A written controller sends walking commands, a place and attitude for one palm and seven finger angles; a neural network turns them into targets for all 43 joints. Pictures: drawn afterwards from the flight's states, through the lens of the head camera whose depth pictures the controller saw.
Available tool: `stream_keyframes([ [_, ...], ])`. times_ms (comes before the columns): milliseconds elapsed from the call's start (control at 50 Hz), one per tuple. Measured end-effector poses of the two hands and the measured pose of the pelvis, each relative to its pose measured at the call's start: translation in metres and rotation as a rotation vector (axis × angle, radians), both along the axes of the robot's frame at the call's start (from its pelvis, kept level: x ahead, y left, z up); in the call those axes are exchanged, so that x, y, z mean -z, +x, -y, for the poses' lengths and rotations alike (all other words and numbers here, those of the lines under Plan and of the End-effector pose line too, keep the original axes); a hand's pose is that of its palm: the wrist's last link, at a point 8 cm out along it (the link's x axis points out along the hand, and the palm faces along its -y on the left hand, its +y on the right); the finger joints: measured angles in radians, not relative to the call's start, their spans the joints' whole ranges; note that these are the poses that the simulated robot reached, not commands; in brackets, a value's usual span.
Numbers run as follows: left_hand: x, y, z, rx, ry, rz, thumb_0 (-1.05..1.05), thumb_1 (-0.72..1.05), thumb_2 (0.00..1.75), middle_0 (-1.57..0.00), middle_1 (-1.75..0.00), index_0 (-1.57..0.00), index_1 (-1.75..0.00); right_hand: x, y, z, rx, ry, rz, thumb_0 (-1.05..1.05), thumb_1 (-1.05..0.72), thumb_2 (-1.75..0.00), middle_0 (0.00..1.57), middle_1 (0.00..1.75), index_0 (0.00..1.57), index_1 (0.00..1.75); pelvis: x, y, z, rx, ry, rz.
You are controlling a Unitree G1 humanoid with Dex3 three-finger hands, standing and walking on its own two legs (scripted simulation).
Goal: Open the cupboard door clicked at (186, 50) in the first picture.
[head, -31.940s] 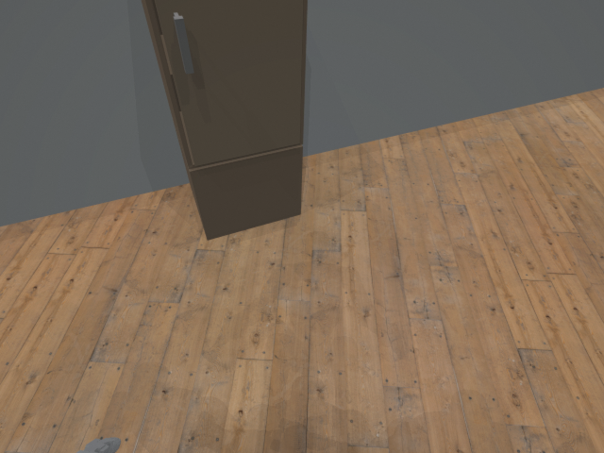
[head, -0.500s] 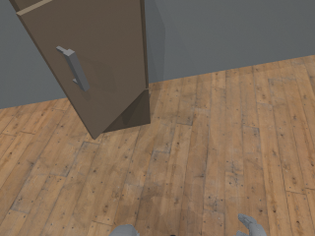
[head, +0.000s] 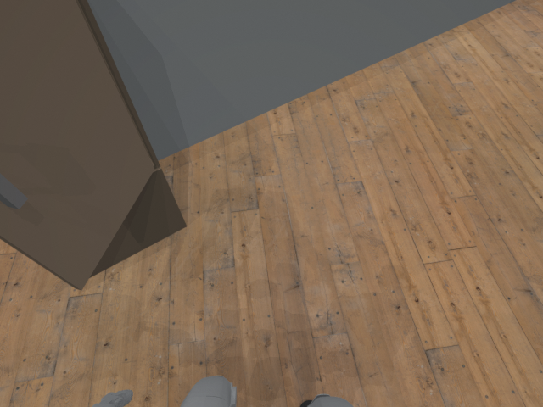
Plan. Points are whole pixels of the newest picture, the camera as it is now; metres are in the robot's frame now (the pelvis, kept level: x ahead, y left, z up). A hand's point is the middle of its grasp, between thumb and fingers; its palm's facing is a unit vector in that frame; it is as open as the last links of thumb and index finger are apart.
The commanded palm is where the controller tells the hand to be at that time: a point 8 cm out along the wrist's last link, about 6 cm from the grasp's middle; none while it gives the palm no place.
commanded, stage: walk to a spot facing it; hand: left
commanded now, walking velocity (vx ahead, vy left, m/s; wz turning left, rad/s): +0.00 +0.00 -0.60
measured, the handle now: out of the picture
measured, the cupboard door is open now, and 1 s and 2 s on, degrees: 41 41 41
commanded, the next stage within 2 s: turn to face it in 1.72 s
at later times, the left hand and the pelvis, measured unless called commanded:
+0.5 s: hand (191, 363) +0.19 +0.15 -0.16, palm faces -0.28 -0.92 -0.28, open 7.4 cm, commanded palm none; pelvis +0.02 -0.02 -0.01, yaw -17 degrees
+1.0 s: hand (274, 284) +0.33 +0.02 -0.15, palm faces -0.59 -0.79 -0.17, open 7.4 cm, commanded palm none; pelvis +0.13 -0.07 +0.01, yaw -36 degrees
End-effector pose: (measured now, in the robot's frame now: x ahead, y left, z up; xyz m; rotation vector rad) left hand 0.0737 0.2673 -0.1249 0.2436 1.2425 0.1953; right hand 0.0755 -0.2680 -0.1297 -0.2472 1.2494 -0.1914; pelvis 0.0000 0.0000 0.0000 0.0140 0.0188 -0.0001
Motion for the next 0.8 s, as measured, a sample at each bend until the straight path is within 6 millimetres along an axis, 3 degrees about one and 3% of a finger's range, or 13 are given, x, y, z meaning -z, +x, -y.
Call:
stream_keyframes([
  [100,0.007,0.014,0.007,0.072,-0.04,-0.032,0.0,0.91,0.9,-0.2,-0.3,-0.2,-0.3,-0.015,-0.004,-0.003,0.066,-0.021,0.055,0.0,-0.91,-0.89,0.2,0.3,0.2,0.3,-0.004,0.003,-0.008,0.07,0.009,-0.01],
  [180,0.02,0.036,0.007,0.111,-0.078,-0.024,0.0,0.91,0.9,-0.2,-0.3,-0.2,-0.3,-0.012,-0.021,-0.011,0.098,-0.05,0.065,0.0,-0.91,-0.89,0.2,0.3,0.2,0.3,0.004,0.007,-0.018,0.108,-0.026,-0.014],
  [300,0.005,0.078,0.021,0.177,-0.1,0.032,0.01,0.91,0.9,-0.2,-0.3,-0.2,-0.3,-0.017,-0.057,-0.021,0.14,-0.021,-0.023,0.0,-0.91,-0.89,0.2,0.3,0.2,0.3,-0.008,0.014,-0.01,0.171,-0.044,-0.011],
  [380,-0.003,0.103,0.04,0.249,-0.084,0.061,0.0,0.91,0.9,-0.2,-0.3,-0.2,-0.3,-0.008,-0.075,-0.014,0.204,0.014,-0.04,0.0,-0.9,-0.89,0.2,0.3,0.2,0.3,-0.006,0.018,0.002,0.225,-0.044,-0.015],
  [460,0.0,0.122,0.06,0.319,-0.035,0.093,0.0,0.91,0.9,-0.2,-0.3,-0.2,-0.3,0.013,-0.089,0.005,0.294,0.038,-0.037,0.0,-0.9,-0.89,0.2,0.3,0.2,0.3,0.008,0.021,0.018,0.285,-0.016,-0.013],
  [560,-0.005,0.119,0.074,0.35,-0.018,0.036,0.0,0.91,0.9,-0.2,-0.3,-0.2,-0.3,0.003,-0.082,0.019,0.358,0.032,-0.02,0.0,-0.91,-0.89,0.2,0.3,0.2,0.3,-0.002,0.025,0.022,0.339,-0.005,-0.009],
  [680,0.002,0.116,0.078,0.388,-0.054,-0.051,0.0,0.91,0.9,-0.2,-0.3,-0.2,-0.3,-0.016,-0.053,0.025,0.386,0.009,0.074,0.0,-0.91,-0.89,0.2,0.3,0.2,0.3,-0.009,0.044,0.023,0.421,0.012,-0.017],
  [740,0.015,0.125,0.077,0.406,-0.075,-0.093,0.0,0.9,0.9,-0.2,-0.3,-0.2,-0.3,-0.016,-0.042,0.025,0.402,-0.028,0.124,0.0,-0.91,-0.89,0.2,0.3,0.2,0.3,0.0,0.062,0.019,0.459,-0.012,-0.032],
  [800,0.018,0.148,0.085,0.449,-0.084,-0.117,0.01,0.91,0.9,-0.2,-0.3,-0.2,-0.3,-0.018,-0.047,0.019,0.438,-0.042,0.114,0.0,-0.91,-0.89,0.2,0.3,0.2,0.3,-0.001,0.077,0.023,0.5,-0.017,-0.023],
])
